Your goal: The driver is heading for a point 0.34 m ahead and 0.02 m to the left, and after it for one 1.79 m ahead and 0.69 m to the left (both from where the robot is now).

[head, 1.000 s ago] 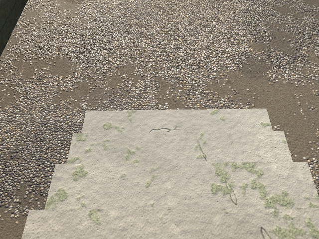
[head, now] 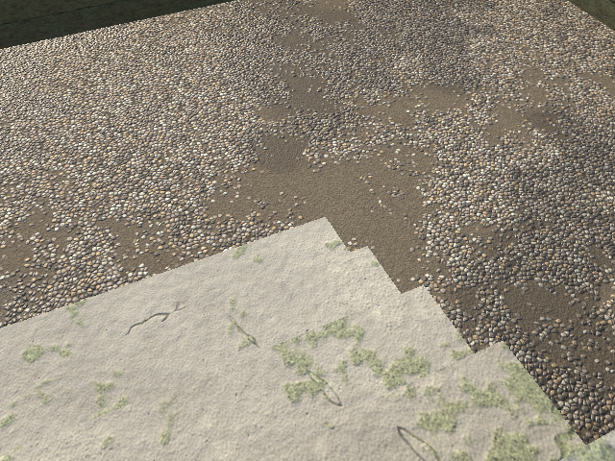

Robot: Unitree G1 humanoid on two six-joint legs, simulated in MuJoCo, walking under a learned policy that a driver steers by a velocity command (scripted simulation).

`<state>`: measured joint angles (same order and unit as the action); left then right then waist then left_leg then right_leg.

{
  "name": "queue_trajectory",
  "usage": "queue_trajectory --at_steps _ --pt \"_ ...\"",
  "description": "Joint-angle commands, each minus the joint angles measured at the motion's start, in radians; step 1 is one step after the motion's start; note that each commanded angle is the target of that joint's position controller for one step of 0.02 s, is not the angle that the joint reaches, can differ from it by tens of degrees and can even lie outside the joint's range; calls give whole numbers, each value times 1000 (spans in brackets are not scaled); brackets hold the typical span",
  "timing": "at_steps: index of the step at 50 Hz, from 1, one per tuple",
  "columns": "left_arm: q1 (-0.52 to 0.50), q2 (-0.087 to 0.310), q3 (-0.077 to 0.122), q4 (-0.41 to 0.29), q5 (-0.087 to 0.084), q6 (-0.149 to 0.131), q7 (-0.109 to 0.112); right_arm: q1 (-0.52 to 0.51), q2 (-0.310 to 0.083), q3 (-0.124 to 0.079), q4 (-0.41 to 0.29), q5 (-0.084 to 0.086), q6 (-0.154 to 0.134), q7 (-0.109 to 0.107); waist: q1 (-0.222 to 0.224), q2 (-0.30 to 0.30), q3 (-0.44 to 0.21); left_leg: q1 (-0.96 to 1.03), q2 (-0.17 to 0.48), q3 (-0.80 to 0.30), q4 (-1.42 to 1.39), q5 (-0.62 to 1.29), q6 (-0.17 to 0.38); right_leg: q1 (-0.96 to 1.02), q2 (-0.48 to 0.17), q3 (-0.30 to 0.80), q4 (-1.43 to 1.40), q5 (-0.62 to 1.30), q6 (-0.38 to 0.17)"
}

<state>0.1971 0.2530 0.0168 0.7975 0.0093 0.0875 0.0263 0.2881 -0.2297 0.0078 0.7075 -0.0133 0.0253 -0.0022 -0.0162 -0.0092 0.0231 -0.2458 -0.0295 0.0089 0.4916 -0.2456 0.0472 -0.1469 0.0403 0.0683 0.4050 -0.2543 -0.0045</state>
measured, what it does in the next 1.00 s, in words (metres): walks ahead: right foot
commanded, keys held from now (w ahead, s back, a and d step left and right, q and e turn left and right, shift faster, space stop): no key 0.28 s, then w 0.50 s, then q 0.22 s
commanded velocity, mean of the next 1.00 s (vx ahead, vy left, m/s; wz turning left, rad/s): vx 0.21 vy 0.00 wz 0.02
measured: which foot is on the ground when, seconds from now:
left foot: down 0.00-0.94, up 0.96-1.00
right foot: down 0.00-0.52, up 0.54-0.90, down 0.92-1.00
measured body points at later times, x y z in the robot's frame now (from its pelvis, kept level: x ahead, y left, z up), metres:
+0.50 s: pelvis +0.02 -0.01 +0.00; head +0.01 +0.00 +0.45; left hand +0.07 +0.26 -0.14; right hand +0.07 -0.27 -0.13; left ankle +0.01 +0.08 -0.74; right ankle -0.03 -0.12 -0.74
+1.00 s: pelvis +0.19 -0.04 -0.02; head +0.21 -0.04 +0.43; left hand +0.31 +0.22 -0.15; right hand +0.20 -0.30 -0.16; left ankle +0.06 +0.08 -0.66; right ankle +0.22 -0.13 -0.74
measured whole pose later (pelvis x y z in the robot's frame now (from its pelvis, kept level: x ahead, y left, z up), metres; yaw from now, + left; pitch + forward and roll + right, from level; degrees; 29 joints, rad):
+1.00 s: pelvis +0.19 -0.04 -0.02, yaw +3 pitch +0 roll -1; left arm 0.17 0.23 0.04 0.86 0.02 -0.05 -0.02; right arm 0.41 -0.24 -0.03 0.85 0.00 -0.03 -0.02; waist -0.04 0.02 0.04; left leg -0.32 -0.03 -0.07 1.16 -0.48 0.05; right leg -0.36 0.02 -0.08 0.68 -0.33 -0.03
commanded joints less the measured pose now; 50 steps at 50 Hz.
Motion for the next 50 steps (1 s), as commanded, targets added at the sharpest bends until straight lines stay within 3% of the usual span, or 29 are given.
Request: queue_trajectory --at_steps 1,2,3,5,14,15,18,20,22,24,25,26,27,28,29,30,32,37,39,40,41,42,43,45,46,47,48,49,50 --pt "-43 166 22 -43 -3 -40 13 10 -56 -15 -77 19 -13 -3 -38 -143 -47 4 54 -84 -113 9 4 5 -206 182 -91 318 -99" --pt "-88 115 8 -59 -10 -49 5 -13 -88 -18 -64 5 -9 -8 -18 -112 -44 67 55 -77 -116 21 -13 -33 -179 170 -112 225 -89" --pt "-83 98 0 -53 -10 -56 4 -32 -106 -24 -58 1 -7 -8 -4 -85 -33 87 55 -80 -122 56 -14 -55 -147 150 -124 139 -68" --pt "-38 104 -1 -17 -6 -61 12 -18 -128 -30 -45 -2 -7 -4 4 -63 -11 111 75 -92 -120 119 -6 -78 -110 121 -134 98 -48" --pt "-33 91 -12 61 -9 -69 13 -5 -118 -19 12 -1 -12 -7 3 4 -3 93 94 -107 -154 117 -16 -62 -96 104 -136 97 -49" --pt "-18 87 -14 75 -8 -69 13 8 -114 -17 26 -2 -11 -6 3 2 -31 108 86 -100 -155 53 -17 -54 -91 103 -150 12 -54" --pt "-1 140 9 83 1 -55 7 18 -136 -28 41 -10 -2 -1 11 -38 26 16 19 -52 -56 -244 7 -116 -87 146 -155 -381 -109" --pt "28 164 24 85 7 -51 2 -8 -123 -28 34 -17 -3 4 31 -75 93 -88 -10 -20 30 -246 13 -124 -145 237 -201 -500 -150" --pt "41 178 38 85 9 -57 0 -2 -110 -27 34 -26 -15 5 35 -106 99 -123 -15 27 95 -157 12 -93 -207 304 -224 -486 -187" --pt "32 167 41 83 4 -66 -4 42 -104 -27 40 -27 -32 5 12 -108 87 -21 0 16 53 -132 29 -161 -203 287 -193 -411 -190" --pt "-3 152 40 74 2 -71 -5 104 -112 -31 58 -22 -41 3 -27 -95 84 79 3 -4 4 -135 44 -232 -170 243 -148 -375 -171" --pt "-70 108 30 43 -5 -78 -11 175 -148 -43 76 -22 -48 1 -71 -8 87 186 59 -142 -91 -231 76 -348 -97 155 -25 -319 -131" --pt "-115 71 20 15 -5 -89 -14 261 -219 -65 97 -17 -54 -4 -106 164 85 302 212 -418 -244 -383 137 -488 13 7 214 -212 -89" --pt "-122 102 27 -4 14 -100 -14 317 -260 -82 107 -10 -52 -1 -115 228 89 340 363 -638 -305 -299 211 -592 18 -45 382 -234 -85" --pt "-99 132 37 9 19 -106 -16 291 -228 -75 96 -10 -54 -1 -74 125 96 322 380 -620 -286 -167 241 -611 -17 -15 494 -212 -87" --pt "-68 122 37 23 16 -111 -21 254 -206 -71 82 -13 -59 -1 -40 75 70 305 363 -558 -274 -48 237 -592 -41 -5 551 -173 -84" --pt "-37 115 41 36 12 -115 -38 218 -175 -63 75 -10 -72 -3 -8 81 36 294 305 -419 -295 79 201 -557 -80 -15 565 -103 -72" --pt "-139 66 24 -12 14 -92 -63 245 -144 -54 112 10 -73 -8 -20 99 64 266 212 -192 -317 393 158 -511 -70 -81 382 97 -27" --pt "-154 46 13 -21 20 -85 -70 251 -150 -56 129 7 -71 -4 -21 119 57 202 203 -130 -300 460 154 -431 -60 -118 377 153 -28" --pt "-103 62 21 5 25 -84 -69 262 -150 -56 144 -2 -76 -4 -5 135 38 190 228 -132 -247 552 159 -393 -78 -90 455 253 -41" --pt "-81 75 27 9 28 -84 -67 246 -136 -51 139 0 -77 0 10 109 31 176 225 -122 -205 589 153 -374 -79 -84 437 253 -48" --pt "-76 87 36 25 35 -89 -64 224 -146 -53 124 -3 -78 4 3 84 4 122 210 -101 -143 599 143 -296 -42 -135 484 302 -56" --pt "-63 78 37 25 40 -93 -60 197 -147 -51 118 -1 -79 6 17 99 8 57 192 -97 -87 668 133 -225 -23 -145 476 275 -65" --pt "121 84 51 79 44 -109 -46 124 -162 -56 102 12 -80 3 111 109 -25 -86 134 -76 170 868 88 53 33 -163 384 261 -86" --pt "283 108 62 123 48 -122 -41 54 -187 -70 83 24 -84 1 206 85 -50 -190 96 -81 409 776 56 215 3 -126 240 399 -100" --pt "342 210 84 133 37 -143 -33 135 -97 -62 54 33 -90 -5 163 -189 -116 -330 -29 -33 797 -57 1 344 -285 148 110 838 -204" --pt "289 202 75 92 -3 -147 -36 224 -92 -62 65 21 -80 -31 92 -175 -165 -386 -47 -96 909 -312 3 309 -442 355 59 1015 -279" --pt "203 162 64 64 -19 -150 -38 207 -111 -68 80 5 -64 -43 59 -68 -86 -414 6 -122 892 -274 -1 207 -439 291 22 908 -281" --pt "114 128 57 36 -15 -150 -35 166 -118 -74 65 -7 -45 -43 26 -47 -51 -421 40 -103 862 -252 -4 133 -424 253 -2 759 -272"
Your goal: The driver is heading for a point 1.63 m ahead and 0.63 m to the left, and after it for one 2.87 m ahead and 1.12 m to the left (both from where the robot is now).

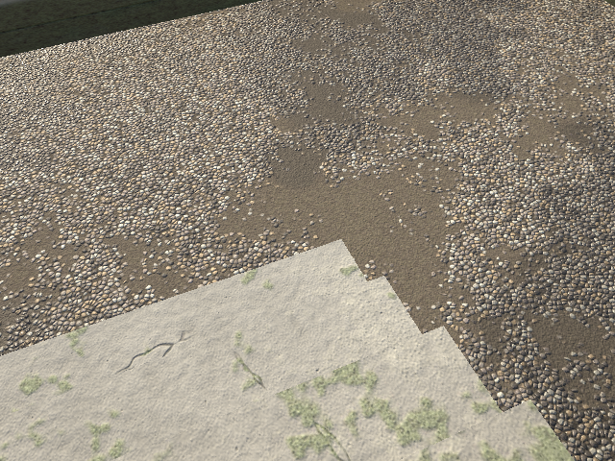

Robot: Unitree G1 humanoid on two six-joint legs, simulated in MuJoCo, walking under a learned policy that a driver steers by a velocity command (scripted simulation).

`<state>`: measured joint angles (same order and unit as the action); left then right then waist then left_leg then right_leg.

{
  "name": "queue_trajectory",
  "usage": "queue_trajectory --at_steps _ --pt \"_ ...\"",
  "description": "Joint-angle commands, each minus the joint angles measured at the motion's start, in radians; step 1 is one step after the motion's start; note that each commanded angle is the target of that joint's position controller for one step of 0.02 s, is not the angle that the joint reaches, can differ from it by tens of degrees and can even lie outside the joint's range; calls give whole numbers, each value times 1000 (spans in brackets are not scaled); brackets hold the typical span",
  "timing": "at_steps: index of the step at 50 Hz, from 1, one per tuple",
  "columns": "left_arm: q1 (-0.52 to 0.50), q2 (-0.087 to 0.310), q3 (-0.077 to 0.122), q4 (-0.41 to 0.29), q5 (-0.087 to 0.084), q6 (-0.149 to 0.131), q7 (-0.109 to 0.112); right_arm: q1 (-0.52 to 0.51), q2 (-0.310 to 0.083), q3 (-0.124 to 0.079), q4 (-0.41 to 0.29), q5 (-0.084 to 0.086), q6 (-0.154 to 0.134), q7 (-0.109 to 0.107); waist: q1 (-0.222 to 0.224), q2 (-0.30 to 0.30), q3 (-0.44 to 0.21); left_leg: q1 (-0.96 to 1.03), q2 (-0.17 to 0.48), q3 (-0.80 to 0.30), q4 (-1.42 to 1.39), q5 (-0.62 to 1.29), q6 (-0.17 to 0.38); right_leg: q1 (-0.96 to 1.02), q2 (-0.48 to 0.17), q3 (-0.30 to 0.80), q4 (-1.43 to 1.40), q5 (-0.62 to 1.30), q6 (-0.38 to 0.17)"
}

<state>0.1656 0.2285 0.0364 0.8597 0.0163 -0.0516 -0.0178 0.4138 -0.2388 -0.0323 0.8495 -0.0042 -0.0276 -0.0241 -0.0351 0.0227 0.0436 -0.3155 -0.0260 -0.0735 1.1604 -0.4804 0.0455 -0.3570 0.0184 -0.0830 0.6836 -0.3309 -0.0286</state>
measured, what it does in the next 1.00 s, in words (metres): goes down, turning left: left foot 0.18 m lower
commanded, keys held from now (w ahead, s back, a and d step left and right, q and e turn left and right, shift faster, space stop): q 0.80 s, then no key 0.20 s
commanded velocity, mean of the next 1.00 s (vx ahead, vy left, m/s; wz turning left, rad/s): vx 0.04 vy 0.00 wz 0.50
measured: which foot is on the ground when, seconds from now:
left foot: up 0.00-0.44, down 0.46-1.00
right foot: down 0.00-0.46, up 0.48-1.00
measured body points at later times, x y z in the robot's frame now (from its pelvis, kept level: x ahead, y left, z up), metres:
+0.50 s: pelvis +0.14 +0.07 -0.14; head +0.15 +0.10 +0.31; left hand +0.08 +0.34 -0.28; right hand +0.38 -0.12 -0.23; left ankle +0.19 +0.15 -0.88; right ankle +0.05 -0.09 -0.66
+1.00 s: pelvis +0.17 +0.04 -0.17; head +0.17 +0.07 +0.28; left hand +0.30 +0.33 -0.23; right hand +0.39 -0.14 -0.26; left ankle +0.18 +0.15 -0.89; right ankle +0.30 -0.03 -0.81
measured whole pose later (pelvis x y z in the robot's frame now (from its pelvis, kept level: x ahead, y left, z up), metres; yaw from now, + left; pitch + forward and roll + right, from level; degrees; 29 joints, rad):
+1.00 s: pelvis +0.17 +0.04 -0.17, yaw +33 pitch +0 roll -1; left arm 0.01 0.18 -0.05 0.52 0.03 0.09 0.03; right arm 0.28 -0.22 -0.01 0.65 -0.04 0.06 -0.05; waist -0.08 -0.05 0.02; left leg -0.37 -0.16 -0.23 0.59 -0.20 0.05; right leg -0.68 0.05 0.04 1.16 -0.30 0.06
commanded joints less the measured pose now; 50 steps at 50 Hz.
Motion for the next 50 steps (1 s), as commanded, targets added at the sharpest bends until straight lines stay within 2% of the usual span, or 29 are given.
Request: queue_trajectory --at_steps 1,3,4,5,7,8,10,13,16,18,20,21,22,23,24,25,26,27,28,29,30,31,32,34,38,41,45,48,50 --pt "89 145 38 -31 -15 -3 16 25 -105 -36 -87 -20 30 -16 16 -106 -62 -318 57 -21 151 -5 -11 253 -401 367 -307 697 -249" --pt "78 138 33 -50 19 -6 19 -10 -102 -45 -100 -23 80 2 11 -98 -48 -190 39 49 141 127 -13 54 -345 220 -299 637 -257" --pt "56 145 35 -64 24 -14 22 -40 -96 -49 -113 -22 98 7 8 -101 -52 -194 33 48 193 220 2 24 -366 205 -276 643 -259" --pt "86 156 36 -67 23 -20 22 -104 -116 -64 -141 -17 109 8 12 -70 -43 -256 26 48 166 310 8 31 -326 165 -276 504 -231" --pt "136 158 39 -58 -2 -30 38 -223 -110 -71 -181 -37 118 15 36 -95 -28 -393 34 -1 96 407 13 111 -321 139 -231 292 -143" --pt "167 157 37 -61 0 -35 45 -263 -102 -71 -201 -43 122 18 50 -123 -24 -448 31 -6 74 430 9 139 -329 148 -218 235 -130" --pt "159 151 35 -77 6 -38 65 -309 -99 -71 -235 -37 134 43 28 -122 2 -414 26 -19 -81 634 -8 54 -318 139 -195 0 -106" --pt "172 152 34 -98 16 -42 77 -351 -92 -66 -250 -32 139 82 41 -81 4 -374 28 -12 -305 790 -36 56 -310 118 -111 -147 -88" --pt "213 141 30 -98 28 -23 87 -444 -67 -53 -264 -15 130 102 93 -63 26 -272 27 36 -499 924 -46 13 -298 66 24 -229 -55" --pt "208 134 33 -98 28 -12 93 -429 -68 -49 -241 8 124 103 98 -86 52 -191 37 66 -595 947 -49 -29 -301 29 124 -226 -39" --pt "251 127 37 -81 33 11 97 -364 -78 -47 -193 15 118 96 104 -84 61 -65 46 94 -711 900 -36 -33 -299 -19 273 -169 -28" --pt "267 126 38 -64 17 26 94 -261 -76 -48 -146 -3 102 90 61 -73 38 64 50 93 -775 907 -21 -33 -281 -53 399 -105 -34" --pt "234 136 38 -65 -3 42 93 -78 -86 -60 -63 -25 85 80 -40 -31 2 238 32 122 -891 986 4 -51 -243 -117 598 -56 -33" --pt "233 152 45 -68 -18 54 91 99 -136 -84 20 -60 70 68 -129 75 -61 516 61 51 -874 1013 37 -223 -170 -145 955 -210 -34" --pt "253 81 38 -120 -28 55 73 134 -292 -106 9 -61 52 70 -65 317 -79 734 234 -65 -487 1903 93 -600 -61 -136 1382 -656 3" --pt "232 94 25 -183 -14 57 73 93 -349 -116 -58 4 49 67 -63 255 -253 771 366 -246 -474 2014 176 -726 -83 -12 1495 -535 18" --pt "186 115 26 -181 4 61 77 -5 -310 -105 -103 21 53 56 -43 87 -303 667 412 -277 -542 1727 242 -727 -92 29 1509 -409 24" --pt "136 105 15 -199 26 57 87 -95 -252 -84 -135 20 56 29 -26 33 -329 569 424 -299 -592 1362 291 -736 -84 88 1475 -235 31" --pt "103 67 -3 -218 33 64 97 -155 -251 -75 -143 9 52 -1 -1 119 -336 428 465 -442 -681 1038 353 -740 -92 128 1434 -161 55" --pt "68 131 8 -221 33 84 102 -193 -168 -37 -149 3 47 -2 40 33 -231 230 360 -378 -724 763 296 -672 -95 150 1250 -13 68" --pt "35 127 12 -213 29 106 104 -202 -139 -23 -143 -8 40 2 43 36 -165 98 306 -353 -711 777 272 -629 -62 124 1244 19 71" --pt "31 102 3 -220 33 122 107 -180 -142 -20 -138 -14 33 1 49 36 -163 66 285 -357 -684 810 265 -642 -41 118 1259 20 75" --pt "-50 55 -18 -277 26 137 100 -142 -130 -9 -125 2 27 -15 47 15 -128 15 237 -347 -682 700 247 -685 -21 114 1147 92 99" --pt "-88 0 -36 -307 33 147 94 -96 -123 3 -125 -6 29 -30 27 20 -162 70 194 -382 -636 704 237 -751 20 108 1144 101 117" --pt "-149 -11 -43 -365 37 153 90 -45 -123 8 -158 -12 36 -44 10 50 -173 137 156 -452 -625 629 209 -814 57 130 1113 64 149" --pt "-195 -12 -42 -398 35 154 84 -55 -118 7 -199 -14 43 -44 5 57 -148 121 134 -483 -653 518 211 -753 62 135 1009 98 148" --pt "-246 -21 -60 -435 30 146 66 -84 -111 0 -240 -27 61 -47 -20 83 -128 139 109 -484 -718 318 215 -629 39 138 774 84 130" --pt "-255 -2 -70 -443 16 128 48 -117 -137 -17 -263 -38 81 -35 -45 119 -104 93 105 -480 -812 181 219 -397 14 131 472 35 86" --pt "-188 24 -66 -418 -11 118 34 -169 -150 -27 -274 -40 99 -14 -23 154 -86 -9 104 -455 -836 159 207 -164 -4 136 256 -19 49"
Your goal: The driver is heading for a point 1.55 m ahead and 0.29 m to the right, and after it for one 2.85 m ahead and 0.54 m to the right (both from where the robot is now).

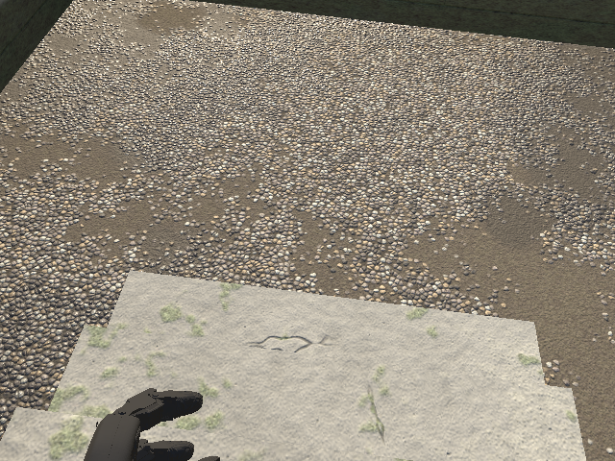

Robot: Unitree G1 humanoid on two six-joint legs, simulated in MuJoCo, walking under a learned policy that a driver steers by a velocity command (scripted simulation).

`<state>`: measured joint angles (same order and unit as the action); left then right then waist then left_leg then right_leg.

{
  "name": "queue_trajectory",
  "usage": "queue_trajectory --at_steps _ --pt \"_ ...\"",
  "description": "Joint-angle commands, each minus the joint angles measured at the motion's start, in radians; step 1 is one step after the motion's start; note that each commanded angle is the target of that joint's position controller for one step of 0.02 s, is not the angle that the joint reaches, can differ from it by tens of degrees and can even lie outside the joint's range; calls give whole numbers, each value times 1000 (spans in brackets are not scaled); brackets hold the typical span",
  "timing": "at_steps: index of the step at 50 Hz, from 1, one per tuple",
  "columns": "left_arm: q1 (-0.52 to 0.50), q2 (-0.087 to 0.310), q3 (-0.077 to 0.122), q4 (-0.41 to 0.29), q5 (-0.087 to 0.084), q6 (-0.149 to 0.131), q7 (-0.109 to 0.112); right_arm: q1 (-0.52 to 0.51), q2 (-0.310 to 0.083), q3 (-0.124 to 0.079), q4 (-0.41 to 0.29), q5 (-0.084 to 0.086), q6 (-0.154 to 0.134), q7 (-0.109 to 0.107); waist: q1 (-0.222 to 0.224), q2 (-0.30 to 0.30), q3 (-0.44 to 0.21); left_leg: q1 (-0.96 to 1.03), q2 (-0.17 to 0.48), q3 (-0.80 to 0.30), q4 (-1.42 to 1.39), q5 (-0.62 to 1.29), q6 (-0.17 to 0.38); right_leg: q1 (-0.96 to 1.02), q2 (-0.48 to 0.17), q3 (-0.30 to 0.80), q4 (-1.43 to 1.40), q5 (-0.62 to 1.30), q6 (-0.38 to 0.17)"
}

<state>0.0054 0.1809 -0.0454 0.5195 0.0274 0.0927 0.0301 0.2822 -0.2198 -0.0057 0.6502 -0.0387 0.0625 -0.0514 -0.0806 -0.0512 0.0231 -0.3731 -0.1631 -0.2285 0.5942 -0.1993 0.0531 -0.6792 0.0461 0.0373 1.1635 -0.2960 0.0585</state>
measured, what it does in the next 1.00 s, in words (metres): walks ahead: right foot, then left foot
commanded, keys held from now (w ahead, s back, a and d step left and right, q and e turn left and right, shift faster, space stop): no key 0.74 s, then w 0.26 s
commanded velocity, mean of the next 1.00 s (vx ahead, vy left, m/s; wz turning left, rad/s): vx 0.05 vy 0.00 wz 0.06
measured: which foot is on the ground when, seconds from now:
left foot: down 0.00-0.10, up 0.12-0.54, down 0.56-1.00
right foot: up 0.00-0.08, down 0.10-1.00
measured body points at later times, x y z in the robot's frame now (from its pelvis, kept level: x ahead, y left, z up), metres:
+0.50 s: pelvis +0.03 -0.05 +0.01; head +0.03 -0.09 +0.46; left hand +0.06 +0.18 -0.10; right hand +0.16 -0.27 -0.13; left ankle +0.07 +0.08 -0.70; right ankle +0.03 -0.12 -0.73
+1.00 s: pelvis +0.11 -0.04 +0.00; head +0.09 -0.05 +0.45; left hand +0.16 +0.21 -0.13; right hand +0.12 -0.30 -0.15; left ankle +0.05 +0.06 -0.73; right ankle +0.04 -0.12 -0.73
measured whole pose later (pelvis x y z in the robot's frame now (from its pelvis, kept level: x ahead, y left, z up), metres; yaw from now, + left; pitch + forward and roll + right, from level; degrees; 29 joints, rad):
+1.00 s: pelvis +0.11 -0.04 +0.00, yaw +0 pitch +0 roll +1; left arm 0.34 0.23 0.02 0.89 0.04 -0.01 -0.01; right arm 0.35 -0.22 -0.05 0.97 -0.01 0.01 -0.01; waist -0.02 0.00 -0.04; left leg -0.15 -0.07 -0.04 0.54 -0.39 0.05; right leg -0.16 0.06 0.01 0.58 -0.41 -0.09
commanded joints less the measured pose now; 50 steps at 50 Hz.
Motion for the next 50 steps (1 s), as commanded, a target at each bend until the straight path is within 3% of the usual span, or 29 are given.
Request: queue_trajectory --at_steps 1,3,4,5,6,7,8,10,12,15,16,20,21,24,26,27,28,29,30,31,32,37,38,41,44,46,47,48,50 --pt "14 73 16 -62 -30 -28 -20 -49 -176 -57 -80 -7 17 24 25 235 -57 -13 234 -283 -284 -126 184 291 -16 -13 -321 -90 -59" --pt "136 58 24 -6 -32 -26 -18 -40 -172 -55 -79 1 27 32 69 184 -19 -114 204 -280 -265 -223 139 522 2 -51 -574 -41 -87" --pt "186 67 33 22 -21 -30 -6 0 -147 -52 -68 5 23 33 76 115 -3 -164 161 -251 -180 -311 105 612 2 -35 -677 -96 -90" --pt "260 93 35 31 -12 -47 3 23 -102 -50 -63 8 11 37 89 -19 -19 -245 78 -115 86 -375 41 704 -130 125 -748 -166 -101" --pt "349 202 46 27 -11 -57 2 -33 -86 -56 -123 23 -2 39 130 -203 -8 -545 -62 -18 199 -523 -22 801 -394 533 -819 -42 -175" --pt "430 186 51 78 0 -67 8 -141 -163 -80 -116 9 -18 38 191 -93 41 -582 -27 -102 255 -426 -61 721 -390 634 -883 -16 -185" --pt "388 180 47 101 10 -75 11 -128 -145 -80 -89 17 -20 43 130 -92 43 -531 -30 -114 352 -345 -74 661 -356 583 -873 -24 -179" --pt "283 150 40 91 7 -83 9 -93 -124 -74 -37 7 -7 50 63 -102 2 -450 -54 -43 576 -241 -92 535 -242 377 -829 17 -154" --pt "239 113 25 83 1 -90 1 -84 -106 -71 -8 10 7 56 39 -116 -41 -386 -68 12 763 -182 -109 418 -193 274 -822 150 -178" --pt "266 108 19 78 -15 -100 -2 -122 -103 -68 -2 12 28 51 48 -63 -44 -426 -41 24 857 -120 -123 399 -194 260 -820 132 -214" --pt "273 120 24 80 -21 -102 -3 -105 -109 -70 19 10 27 49 37 -24 -43 -369 -10 3 762 -65 -120 385 -204 260 -849 107 -216" --pt "383 124 35 148 -31 -98 4 -158 -70 -48 58 4 36 51 95 -84 -11 -242 76 85 300 3 -117 471 -162 234 -892 -63 -183" --pt "388 132 40 168 -25 -93 1 -162 -40 -31 67 6 40 56 97 -121 -15 -119 90 153 280 -25 -113 417 -159 222 -907 -35 -184" --pt "390 142 49 177 -1 -70 -15 -165 -34 -16 86 34 25 63 120 -133 26 42 99 220 96 -181 -73 367 -177 246 -912 -5 -226" --pt "377 139 49 183 0 -60 -16 -126 -40 -12 113 39 2 55 112 -92 39 101 128 200 -89 -131 -39 410 -205 279 -873 115 -246" --pt "381 140 47 192 -4 -60 -13 -83 -34 -11 134 35 -11 46 89 -49 34 174 151 189 -277 -24 -26 426 -202 277 -837 158 -226" --pt "413 127 41 206 -9 -72 -15 -49 -48 -12 152 20 -27 34 97 -30 -3 313 206 126 -312 68 -17 396 -207 284 -820 241 -193" --pt "439 98 31 206 -22 -89 -23 -51 -84 -18 153 13 -41 24 118 38 -53 404 274 41 -253 135 -1 376 -188 245 -800 273 -157" --pt "425 98 36 208 -25 -95 -30 -99 -81 -19 176 27 -42 27 145 139 -8 281 261 45 -187 229 19 410 -125 169 -843 190 -143" --pt "384 138 46 210 -18 -92 -26 -97 -49 -13 176 40 -46 36 107 129 -4 262 259 49 -213 253 20 442 -119 150 -815 186 -139" --pt "365 146 53 222 -16 -87 -25 -95 -40 -10 186 39 -48 40 99 118 -2 247 257 56 -220 266 19 464 -111 136 -798 216 -139" --pt "337 118 51 250 -14 -76 -24 -64 -39 -14 230 37 -45 32 99 90 -44 262 252 70 -243 280 18 524 -125 121 -786 279 -135" --pt "342 106 47 267 -13 -75 -24 -54 -28 -10 243 36 -45 32 98 83 -63 273 248 71 -263 197 18 541 -121 118 -807 200 -132" --pt "321 130 66 288 -4 -65 -29 -43 -76 -35 254 31 -35 39 88 83 -3 211 207 71 -246 -222 63 488 -46 66 -742 -131 -162" --pt "302 123 74 294 7 -77 -40 8 -120 -57 252 23 -39 48 61 114 105 170 285 -88 -311 -469 138 342 2 21 -637 -222 -173" --pt "287 109 75 294 19 -98 -38 74 -147 -72 274 19 -49 45 42 147 129 239 367 -215 -330 -450 195 236 -2 -20 -580 -164 -166" --pt "290 111 78 298 19 -108 -36 79 -147 -76 278 22 -54 45 45 142 129 235 376 -220 -313 -369 202 249 -9 -30 -594 -135 -165" --pt "318 101 81 310 19 -118 -34 68 -151 -80 279 29 -59 42 61 139 107 211 370 -202 -287 -287 204 309 -8 -30 -620 -124 -167" --pt "431 111 87 358 14 -134 -37 5 -140 -83 274 29 -70 41 126 120 83 117 315 -103 -191 -108 175 476 -4 -2 -653 -121 -182"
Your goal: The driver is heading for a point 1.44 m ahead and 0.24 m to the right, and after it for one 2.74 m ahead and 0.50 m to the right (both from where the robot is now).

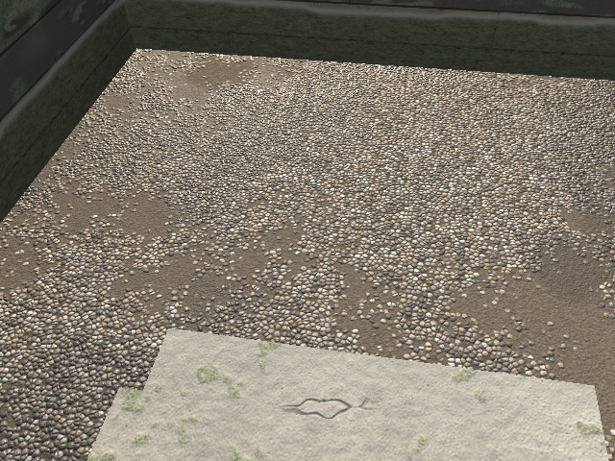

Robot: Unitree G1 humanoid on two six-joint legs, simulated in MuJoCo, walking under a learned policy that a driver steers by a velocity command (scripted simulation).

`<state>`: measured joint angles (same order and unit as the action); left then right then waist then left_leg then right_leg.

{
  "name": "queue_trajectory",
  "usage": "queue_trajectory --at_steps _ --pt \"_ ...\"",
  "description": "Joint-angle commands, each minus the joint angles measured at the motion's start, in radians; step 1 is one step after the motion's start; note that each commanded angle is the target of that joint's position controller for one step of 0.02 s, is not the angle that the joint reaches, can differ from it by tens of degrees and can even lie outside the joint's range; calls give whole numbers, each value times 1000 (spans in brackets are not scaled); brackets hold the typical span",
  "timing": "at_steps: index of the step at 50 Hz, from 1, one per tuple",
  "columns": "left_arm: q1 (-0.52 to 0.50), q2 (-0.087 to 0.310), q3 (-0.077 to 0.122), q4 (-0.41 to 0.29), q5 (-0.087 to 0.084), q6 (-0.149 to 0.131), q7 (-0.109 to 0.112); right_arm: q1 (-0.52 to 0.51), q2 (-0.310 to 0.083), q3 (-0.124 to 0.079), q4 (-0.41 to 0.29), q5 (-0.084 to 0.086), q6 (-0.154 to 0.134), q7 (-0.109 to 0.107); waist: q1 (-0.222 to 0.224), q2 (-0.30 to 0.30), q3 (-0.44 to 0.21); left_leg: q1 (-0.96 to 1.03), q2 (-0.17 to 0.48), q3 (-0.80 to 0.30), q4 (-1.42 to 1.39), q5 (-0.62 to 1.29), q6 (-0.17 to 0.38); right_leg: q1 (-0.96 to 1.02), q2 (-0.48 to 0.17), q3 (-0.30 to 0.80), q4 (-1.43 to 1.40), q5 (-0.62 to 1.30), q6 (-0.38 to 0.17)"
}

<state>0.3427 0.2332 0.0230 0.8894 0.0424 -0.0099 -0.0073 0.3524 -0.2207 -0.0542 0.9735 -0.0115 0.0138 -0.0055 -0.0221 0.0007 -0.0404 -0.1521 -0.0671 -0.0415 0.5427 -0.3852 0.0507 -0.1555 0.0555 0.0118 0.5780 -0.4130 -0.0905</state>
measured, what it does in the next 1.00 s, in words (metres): goes down: left foot 0.18 m lower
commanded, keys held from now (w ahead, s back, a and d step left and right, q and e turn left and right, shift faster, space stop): w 0.72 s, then w+e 0.28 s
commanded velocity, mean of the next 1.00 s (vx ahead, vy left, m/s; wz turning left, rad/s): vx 0.46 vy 0.00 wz -0.07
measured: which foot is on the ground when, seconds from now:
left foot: down 0.00-0.02, up 0.04-0.48, down 0.50-1.00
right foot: down 0.00-0.50, up 0.52-1.00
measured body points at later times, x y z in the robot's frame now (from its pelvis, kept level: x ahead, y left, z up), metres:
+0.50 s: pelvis +0.25 +0.03 -0.13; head +0.27 +0.03 +0.32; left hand +0.09 +0.24 -0.27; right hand +0.45 -0.18 -0.24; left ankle +0.36 +0.10 -0.88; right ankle -0.05 -0.08 -0.68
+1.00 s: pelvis +0.51 +0.00 -0.26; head +0.51 -0.01 +0.19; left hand +0.68 +0.23 -0.38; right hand +0.41 -0.23 -0.41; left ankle +0.34 +0.10 -0.90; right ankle +0.67 -0.13 -0.97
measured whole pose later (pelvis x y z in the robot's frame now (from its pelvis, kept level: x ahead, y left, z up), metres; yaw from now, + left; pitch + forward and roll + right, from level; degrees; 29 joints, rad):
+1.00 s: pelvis +0.51 +0.00 -0.26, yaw -5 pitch -1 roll +3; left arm 0.11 0.23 0.06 0.94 0.03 -0.01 -0.04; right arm 0.47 -0.20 -0.02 1.06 -0.05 -0.09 -0.04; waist -0.08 -0.03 0.01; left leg -0.11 -0.02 0.18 0.99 -0.85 0.02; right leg -0.53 -0.04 0.05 0.56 0.45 -0.08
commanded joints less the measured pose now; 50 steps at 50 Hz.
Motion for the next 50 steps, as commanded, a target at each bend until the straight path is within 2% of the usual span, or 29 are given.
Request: queue_trajectory --at_steps 1,2,3,4,6,10,12,14,15,17,21,22,23,24,25,26,27,28,29,30,31,32,33,35,37,38,42,47,50 --pt "185 88 31 25 -11 -38 6 -126 -116 -28 -62 6 -32 -3 115 -6 142 -235 146 -182 0 191 140 113 -46 107 -131 21 -59" --pt "293 168 57 62 -22 -46 13 -167 -87 -24 -78 7 -43 1 157 -153 137 -440 19 -12 246 158 81 301 -191 346 -227 134 -118" --pt "344 187 62 80 -31 -46 13 -183 -108 -32 -80 -16 -45 -2 159 -168 166 -678 -1 38 414 -153 56 421 -328 513 -235 391 -176" --pt "368 183 60 84 -37 -48 15 -200 -126 -39 -75 -29 -46 -7 146 -58 178 -788 36 11 495 -189 51 471 -375 495 -192 597 -205" --pt "318 148 54 89 -30 -44 13 -170 -98 -34 -39 -25 -42 6 85 -6 156 -754 88 -10 550 -74 43 405 -347 391 -178 681 -185" --pt "279 100 38 104 -8 -46 26 -176 -87 -29 -12 -27 -6 33 43 -75 159 -662 89 14 528 266 15 200 -245 226 -184 674 -120" --pt "262 71 26 118 -23 -78 28 -296 -97 -29 -55 -19 -25 34 51 -71 204 -686 96 -16 346 433 16 156 -183 178 -181 540 -88" --pt "214 64 20 128 -22 -103 33 -398 -71 -8 -94 -38 -41 43 66 -69 234 -547 91 61 102 712 14 -12 -126 121 -179 375 -68" --pt "193 59 12 130 -36 -106 28 -387 -39 2 -97 -43 -50 51 73 -64 187 -359 84 81 63 891 32 -120 -123 114 -171 319 -62" --pt "162 56 0 135 -42 -97 25 -340 -40 9 -80 -21 -53 58 71 -74 157 -161 70 103 57 1008 48 -244 -101 83 -95 258 -37" --pt "304 35 -16 211 6 -55 43 -394 -34 26 -108 -8 -57 18 165 -32 218 -230 70 129 -122 828 8 -18 -95 92 169 406 -31" --pt "318 48 -19 225 28 -48 56 -321 -46 21 -94 -15 -63 9 150 -24 199 -205 78 104 -203 795 9 49 -84 105 301 495 -42" --pt "303 78 -13 229 42 -39 68 -173 -75 8 -54 -16 -68 -4 81 -27 147 -116 84 101 -275 775 17 94 -94 118 496 644 -60" --pt "291 94 -6 244 24 -29 76 21 -97 -6 9 -30 -75 -9 -21 -2 101 75 117 106 -381 835 18 33 -88 101 763 650 -71" --pt "269 76 5 238 -6 -36 69 172 -153 -20 57 -38 -81 -4 -81 158 23 359 188 66 -314 1008 45 -190 15 30 1107 39 -46" --pt "440 6 2 235 -65 -43 77 250 -186 -19 69 -37 -78 15 2 219 -170 788 425 -107 241 1578 119 -554 42 87 1394 -517 -7" --pt "432 60 4 212 -90 -57 87 272 -178 -24 60 3 -73 31 -48 147 -299 875 502 -239 233 1530 210 -688 1 133 1352 -396 0" --pt "346 95 12 175 -79 -47 82 205 -196 -39 42 10 -61 23 -60 123 -283 748 543 -345 56 956 329 -778 -37 52 1352 -335 20" --pt "193 105 18 139 -19 -35 63 128 -162 -38 21 -6 -62 9 -58 97 -139 499 513 -398 -114 377 371 -828 -88 47 1249 -215 18" --pt "119 125 35 131 17 -23 44 115 -119 -29 24 -11 -66 2 -42 25 -35 274 491 -411 -174 263 366 -765 -95 41 1217 -209 23" --pt "95 102 42 133 24 -16 31 57 -66 -4 27 -19 -85 5 24 -64 66 21 436 -306 -183 314 295 -639 -133 127 914 18 34" --pt "86 39 35 143 11 4 18 46 -78 -7 33 -21 -91 6 61 -19 153 -218 373 -216 -228 354 263 -487 -143 100 740 91 49" --pt "51 -15 28 133 13 15 12 50 -70 -5 46 -10 -100 2 71 10 174 -313 318 -168 -241 345 247 -420 -144 79 618 176 74" --pt "85 -8 33 141 35 23 -1 69 -107 -13 48 -16 -95 0 88 66 114 -296 314 -164 -184 502 253 -393 -141 39 571 249 78" --pt "105 5 40 151 14 23 -3 74 -120 -15 32 -19 -94 11 104 64 74 -282 319 -151 -147 514 237 -409 -135 32 622 412 44" --pt "-31 37 56 103 3 8 -11 108 -51 -6 73 1 -109 5 70 26 129 -184 280 -153 -108 284 198 -570 -147 133 484 603 21" --pt "-191 39 57 48 3 -14 -27 96 -56 10 67 -9 -130 -13 25 36 130 -211 242 -79 -16 -83 145 -496 -81 114 225 926 15" --pt "-397 18 40 -31 -14 -24 -36 196 -69 22 83 -42 -112 -32 -93 44 260 -141 261 -19 141 -66 111 -511 -74 47 20 902 16" --pt "-381 -1 28 -33 -33 -18 -36 242 -56 29 119 -46 -81 -56 -129 48 283 -87 276 24 271 148 95 -387 -122 -16 -141 843 3"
